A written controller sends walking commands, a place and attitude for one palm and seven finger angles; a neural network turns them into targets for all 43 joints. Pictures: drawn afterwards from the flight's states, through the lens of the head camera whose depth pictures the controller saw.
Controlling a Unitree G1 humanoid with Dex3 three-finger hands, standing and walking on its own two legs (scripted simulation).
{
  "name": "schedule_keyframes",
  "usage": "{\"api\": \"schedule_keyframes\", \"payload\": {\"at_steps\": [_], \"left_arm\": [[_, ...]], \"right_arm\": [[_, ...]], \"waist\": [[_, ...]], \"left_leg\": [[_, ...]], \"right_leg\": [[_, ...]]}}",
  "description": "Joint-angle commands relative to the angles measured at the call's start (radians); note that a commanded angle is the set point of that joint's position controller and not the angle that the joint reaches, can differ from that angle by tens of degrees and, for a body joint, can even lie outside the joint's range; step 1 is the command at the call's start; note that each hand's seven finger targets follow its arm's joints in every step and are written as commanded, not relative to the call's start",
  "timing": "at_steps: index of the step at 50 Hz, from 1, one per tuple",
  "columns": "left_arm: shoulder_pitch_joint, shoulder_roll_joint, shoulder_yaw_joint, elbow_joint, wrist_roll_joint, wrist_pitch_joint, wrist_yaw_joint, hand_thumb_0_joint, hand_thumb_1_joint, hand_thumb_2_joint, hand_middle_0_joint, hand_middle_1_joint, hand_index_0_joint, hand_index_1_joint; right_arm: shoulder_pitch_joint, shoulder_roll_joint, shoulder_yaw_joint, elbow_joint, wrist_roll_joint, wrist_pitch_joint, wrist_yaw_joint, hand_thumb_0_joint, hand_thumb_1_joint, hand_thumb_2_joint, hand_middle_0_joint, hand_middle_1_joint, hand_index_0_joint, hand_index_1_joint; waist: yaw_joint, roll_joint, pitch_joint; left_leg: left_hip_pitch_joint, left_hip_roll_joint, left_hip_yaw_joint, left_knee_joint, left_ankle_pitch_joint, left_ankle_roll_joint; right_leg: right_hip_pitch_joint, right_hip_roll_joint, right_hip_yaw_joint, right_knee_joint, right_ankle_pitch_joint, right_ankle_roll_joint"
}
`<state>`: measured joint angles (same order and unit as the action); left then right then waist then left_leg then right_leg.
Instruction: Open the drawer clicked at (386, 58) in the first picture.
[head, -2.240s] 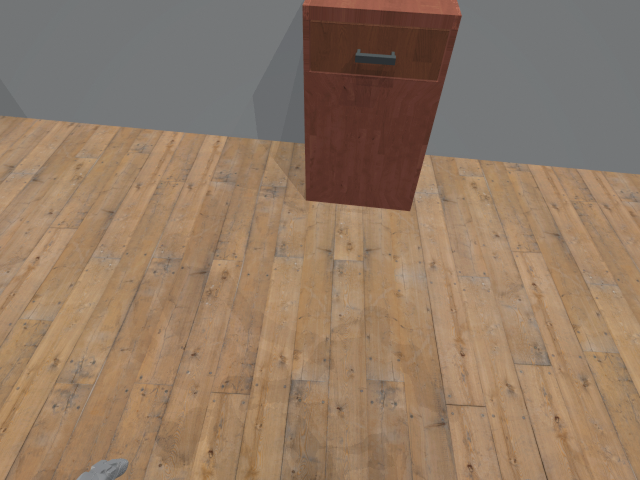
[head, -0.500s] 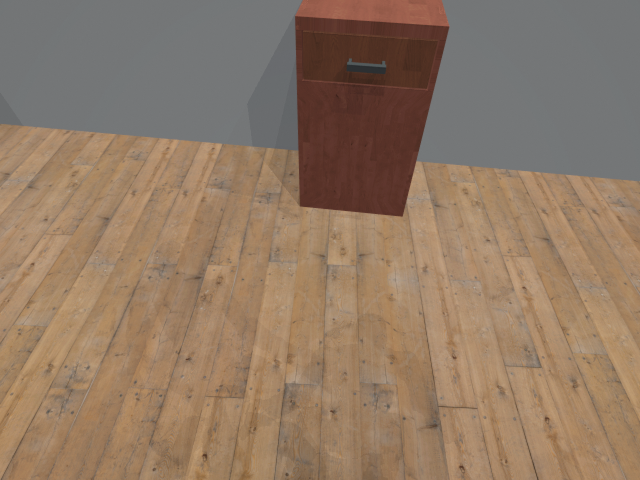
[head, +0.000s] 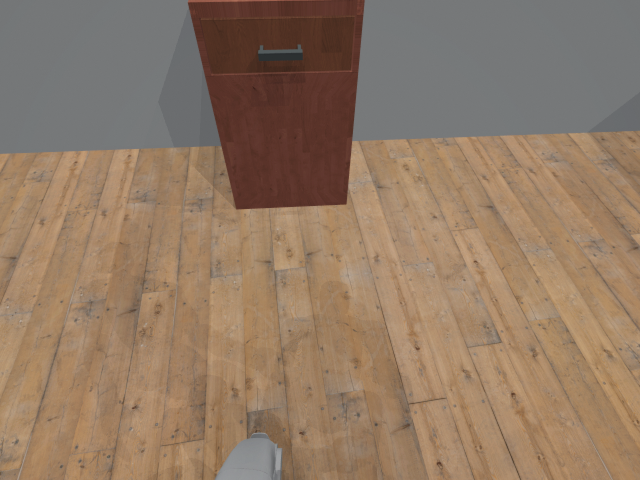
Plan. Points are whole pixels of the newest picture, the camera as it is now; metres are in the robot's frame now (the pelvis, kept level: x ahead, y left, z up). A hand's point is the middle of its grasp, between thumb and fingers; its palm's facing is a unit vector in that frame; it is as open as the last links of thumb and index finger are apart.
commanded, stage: walk to a spot facing it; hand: left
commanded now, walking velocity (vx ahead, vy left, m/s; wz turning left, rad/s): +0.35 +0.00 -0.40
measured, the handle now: (280, 51) +1.21 +0.25 -0.07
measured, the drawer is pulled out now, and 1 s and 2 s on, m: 0.00 0.00 0.00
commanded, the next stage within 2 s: turn to face it in 0.90 s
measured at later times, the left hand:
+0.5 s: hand (222, 326) +0.36 +0.22 -0.15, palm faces -0.26 -0.94 -0.21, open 7.4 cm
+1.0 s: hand (294, 266) +0.52 +0.11 -0.18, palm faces -0.42 -0.88 -0.22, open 7.2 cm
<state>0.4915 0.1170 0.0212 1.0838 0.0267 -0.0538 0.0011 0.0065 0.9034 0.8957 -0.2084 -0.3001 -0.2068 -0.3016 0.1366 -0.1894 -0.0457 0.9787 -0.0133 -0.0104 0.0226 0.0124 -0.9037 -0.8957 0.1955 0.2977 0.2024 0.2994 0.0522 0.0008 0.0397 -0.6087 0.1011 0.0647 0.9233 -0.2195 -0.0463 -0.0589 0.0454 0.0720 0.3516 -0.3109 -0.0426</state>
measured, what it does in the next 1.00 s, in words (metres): walks ahead, turning right: left foot, then right foot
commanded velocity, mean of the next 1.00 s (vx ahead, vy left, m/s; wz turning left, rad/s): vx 0.30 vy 0.00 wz -0.42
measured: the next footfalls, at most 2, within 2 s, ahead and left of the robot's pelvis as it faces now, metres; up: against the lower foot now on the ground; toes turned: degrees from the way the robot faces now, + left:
left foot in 0.14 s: +0.21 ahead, +0.15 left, +0.00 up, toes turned +2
right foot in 0.68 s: +0.35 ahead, -0.15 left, +0.00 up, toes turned -30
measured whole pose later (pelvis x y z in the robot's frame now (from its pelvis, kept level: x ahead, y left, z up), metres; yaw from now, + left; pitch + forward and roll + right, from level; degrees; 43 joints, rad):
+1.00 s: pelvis +0.38 -0.04 -0.01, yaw -29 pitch +0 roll -1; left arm 0.25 0.22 0.07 1.00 0.02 -0.03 -0.01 -0.01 0.93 0.90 -0.21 -0.30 -0.21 -0.30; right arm 0.17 -0.17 -0.04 0.94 -0.02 -0.03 0.01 0.01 -0.91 -0.90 0.19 0.30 0.20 0.30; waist 0.01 0.00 0.04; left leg -0.51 0.14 0.09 0.78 -0.27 -0.06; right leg -0.21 0.03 -0.05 0.49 -0.29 -0.04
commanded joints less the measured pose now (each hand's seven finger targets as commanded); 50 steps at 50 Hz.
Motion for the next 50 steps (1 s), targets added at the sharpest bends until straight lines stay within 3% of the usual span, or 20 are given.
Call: {"api": "schedule_keyframes", "payload": {"at_steps": [1, 3, 5, 6, 7, 8, 9, 11, 14, 21, 28, 31, 32, 33, 34, 35, 38, 41, 47, 50], "left_arm": [[0.026, 0.206, 0.057, -0.041, 0.005, -0.015, 0.022, 0.0, 0.9, 0.9, -0.2, -0.3, -0.2, -0.3], [0.002, 0.221, 0.066, -0.047, 0.006, -0.013, 0.023, 0.0, 0.9, 0.9, -0.2, -0.3, -0.2, -0.3], [-0.032, 0.215, 0.072, -0.056, -0.004, -0.012, 0.02, 0.0, 0.9, 0.9, -0.2, -0.3, -0.2, -0.3], [-0.001, 0.169, 0.073, -0.07, -0.014, -0.009, 0.011, 0.0, 0.9, 0.9, -0.2, -0.3, -0.2, -0.3], [0.026, 0.117, 0.066, -0.088, -0.02, -0.011, -0.002, 0.0, 0.9, 0.9, -0.2, -0.3, -0.2, -0.3], [-0.04, 0.14, 0.062, -0.124, -0.012, -0.012, -0.003, 0.0, 0.9, 0.9, -0.2, -0.3, -0.2, -0.3], [-0.098, 0.13, 0.063, -0.125, -0.006, -0.008, -0.003, 0.0, 0.9, 0.9, -0.2, -0.3, -0.2, -0.3], [-0.156, 0.128, 0.071, -0.126, 0.006, 0.012, -0.027, 0.0, 0.9, 0.9, -0.2, -0.3, -0.2, -0.3], [-0.117, 0.096, 0.071, -0.119, 0.011, 0.051, -0.039, 0.0, 0.9, 0.9, -0.2, -0.3, -0.2, -0.3], [-0.329, 0.104, 0.066, -0.207, 0.017, 0.069, -0.056, 0.0, 0.9, 0.9, -0.2, -0.3, -0.2, -0.3], [-0.521, 0.106, 0.049, -0.264, 0.008, 0.054, -0.058, 0.0, 0.9, 0.9, -0.2, -0.3, -0.2, -0.3], [-0.42, 0.132, 0.055, -0.237, 0.007, 0.039, -0.053, 0.0, 0.9, 0.9, -0.2, -0.3, -0.2, -0.3], [-0.278, 0.163, 0.064, -0.193, 0.01, 0.028, -0.049, 0.0, 0.9, 0.9, -0.2, -0.3, -0.2, -0.3], [-0.127, 0.26, 0.087, -0.149, 0.012, 0.014, -0.037, 0.0, 0.9, 0.9, -0.2, -0.3, -0.2, -0.3], [-0.012, 0.385, 0.119, -0.126, 0.001, 0.008, -0.019, 0.0, 0.9, 0.9, -0.2, -0.3, -0.2, -0.3], [-0.002, 0.417, 0.124, -0.121, -0.023, 0.018, -0.009, 0.0, 0.9, 0.9, -0.2, -0.3, -0.2, -0.3], [-0.226, 0.278, 0.084, -0.168, -0.016, 0.011, 0.005, 0.0, 0.9, 0.9, -0.2, -0.3, -0.2, -0.3], [-0.286, 0.236, 0.071, -0.17, -0.002, -0.005, 0.007, 0.0, 0.9, 0.9, -0.2, -0.3, -0.2, -0.3], [-0.243, 0.243, 0.079, -0.15, -0.001, -0.004, -0.003, 0.0, 0.9, 0.9, -0.2, -0.3, -0.2, -0.3], [-0.244, 0.254, 0.083, -0.149, -0.005, 0.005, -0.005, 0.0, 0.9, 0.9, -0.2, -0.3, -0.2, -0.3]], "right_arm": [[-0.139, -0.047, -0.016, -0.122, 0.002, -0.044, 0.003, 0.0, -0.9, -0.9, 0.2, 0.3, 0.2, 0.3], [-0.095, -0.06, -0.021, -0.113, 0.003, -0.054, -0.002, 0.0, -0.9, -0.9, 0.2, 0.3, 0.2, 0.3], [0.125, -0.106, -0.032, -0.046, -0.003, -0.065, -0.026, 0.0, -0.9, -0.9, 0.2, 0.3, 0.2, 0.3], [0.272, -0.199, -0.055, -0.005, -0.015, -0.07, -0.041, 0.0, -0.9, -0.9, 0.2, 0.3, 0.2, 0.3], [0.378, -0.29, -0.071, 0.014, -0.021, -0.071, -0.042, 0.0, -0.9, -0.9, 0.2, 0.3, 0.2, 0.3], [0.346, -0.278, -0.06, -0.005, -0.009, -0.056, -0.038, 0.0, -0.9, -0.9, 0.2, 0.3, 0.2, 0.3], [0.265, -0.213, -0.049, -0.01, -0.012, -0.064, -0.042, 0.0, -0.9, -0.9, 0.2, 0.3, 0.2, 0.3], [0.164, -0.099, -0.022, -0.026, -0.012, -0.072, -0.043, 0.0, -0.9, -0.9, 0.2, 0.3, 0.2, 0.3], [0.141, -0.075, -0.017, -0.016, -0.011, -0.089, -0.048, 0.0, -0.9, -0.9, 0.2, 0.3, 0.2, 0.3], [0.246, -0.106, -0.028, 0.018, -0.009, -0.096, -0.046, 0.0, -0.9, -0.9, 0.2, 0.3, 0.2, 0.3], [0.345, -0.14, -0.028, 0.056, -0.022, -0.074, -0.038, 0.0, -0.9, -0.9, 0.2, 0.3, 0.2, 0.3], [0.334, -0.172, -0.032, 0.048, -0.019, -0.067, -0.038, 0.0, -0.9, -0.9, 0.2, 0.3, 0.2, 0.3], [0.312, -0.183, -0.031, 0.038, -0.013, -0.064, -0.036, 0.0, -0.9, -0.9, 0.2, 0.3, 0.2, 0.3], [0.31, -0.159, -0.024, 0.02, 0.001, -0.061, -0.021, 0.0, -0.9, -0.9, 0.2, 0.3, 0.2, 0.3], [0.31, -0.08, -0.009, -0.029, 0.011, -0.067, -0.024, 0.0, -0.9, -0.9, 0.2, 0.3, 0.2, 0.3], [0.2, -0.118, -0.015, -0.054, 0.013, -0.068, -0.034, 0.0, -0.9, -0.9, 0.2, 0.3, 0.2, 0.3], [0.157, -0.099, -0.021, -0.039, -0.008, -0.046, -0.033, 0.0, -0.9, -0.9, 0.2, 0.3, 0.2, 0.3], [0.247, -0.059, -0.017, -0.004, -0.017, -0.017, -0.029, 0.0, -0.9, -0.9, 0.2, 0.3, 0.2, 0.3], [0.118, -0.045, -0.015, -0.063, -0.011, -0.031, -0.013, 0.0, -0.9, -0.9, 0.2, 0.3, 0.2, 0.3], [0.099, -0.06, -0.016, -0.071, -0.006, -0.043, -0.017, 0.0, -0.9, -0.9, 0.2, 0.3, 0.2, 0.3]], "waist": [[-0.004, -0.151, 0.054], [-0.025, -0.143, 0.028], [-0.119, -0.09, -0.062], [-0.164, 0.058, -0.174], [-0.166, 0.32, -0.258], [-0.156, 0.203, -0.185], [-0.135, 0.205, -0.117], [-0.079, 0.15, 0.04], [-0.021, 0.122, 0.01], [-0.061, 0.072, 0.047], [-0.123, 0.101, 0.06], [-0.067, 0.12, -0.021], [0.005, 0.097, -0.103], [0.073, -0.039, -0.212], [0.088, -0.235, -0.341], [0.107, -0.137, -0.319], [-0.021, -0.012, -0.078], [-0.096, -0.085, -0.054], [-0.057, -0.136, -0.034], [-0.065, -0.133, -0.018]], "left_leg": [[0.056, -0.025, 0.018, -0.164, 0.022, 0.012], [0.192, -0.048, 0.029, -0.262, -0.003, 0.026], [0.519, -0.068, 0.03, -0.409, 0.056, 0.046], [0.779, 0.107, -0.162, -0.438, 0.001, 0.093], [0.883, 0.391, -0.524, -0.574, -0.026, 0.192], [0.728, 0.431, -0.591, -0.649, -0.183, 0.245], [0.63, 0.403, -0.542, -0.704, -0.299, 0.225], [0.405, 0.304, -0.331, -0.735, -0.265, 0.17], [0.322, 0.245, -0.109, -0.737, -0.101, 0.152], [0.507, 0.249, 0.028, -0.755, 0.058, 0.178], [0.629, 0.267, 0.15, -0.664, 0.309, 0.153], [0.658, 0.257, 0.227, -0.445, 0.674, 0.125], [0.6, 0.222, 0.263, -0.242, 0.731, 0.09], [0.328, 0.19, 0.277, 0.029, 0.509, 0.047], [-0.029, 0.013, 0.222, 0.376, -0.337, -0.019], [-0.095, 0.027, 0.061, 0.483, -0.368, 0.004], [-0.04, 0.108, -0.032, 0.399, -0.148, 0.001], [0.08, 0.087, -0.001, 0.222, -0.112, -0.022], [0.167, 0.024, 0.038, -0.135, -0.036, -0.017], [0.282, -0.012, 0.056, -0.274, -0.002, -0.009]], "right_leg": [[-0.047, -0.227, 0.188, -0.093, 0.372, -0.12], [-0.06, -0.229, 0.192, -0.034, 0.425, -0.113], [-0.153, -0.151, 0.137, 0.211, 0.529, -0.074], [-0.323, -0.077, 0.078, 0.454, 0.324, -0.04], [-0.512, 0.03, -0.055, 0.803, -0.243, 0.002], [-0.552, -0.019, -0.023, 0.929, -0.262, -0.011], [-0.606, -0.055, -0.02, 1.014, -0.184, -0.006], [-0.585, -0.13, -0.034, 0.988, -0.041, 0.002], [-0.518, -0.153, -0.057, 0.915, 0.043, 0.025], [-0.659, -0.19, -0.1, 0.651, 0.17, 0.064], [-0.552, -0.127, -0.192, 0.357, 0.102, 0.024], [-0.349, -0.05, -0.251, 0.257, 0.025, -0.025], [-0.134, -0.009, -0.278, 0.184, 0.081, -0.043], [0.204, -0.132, -0.126, 0.158, 0.138, -0.095], [0.466, -0.464, 0.402, 0.098, 0.329, -0.232], [0.388, -0.499, 0.445, 0.021, 0.388, -0.278], [-0.016, -0.372, 0.2, -0.056, 0.275, -0.183], [-0.195, -0.289, 0.05, -0.077, 0.326, -0.145], [-0.215, -0.247, 0.072, -0.062, 0.212, -0.139], [-0.227, -0.243, 0.094, -0.019, 0.202, -0.116]]}}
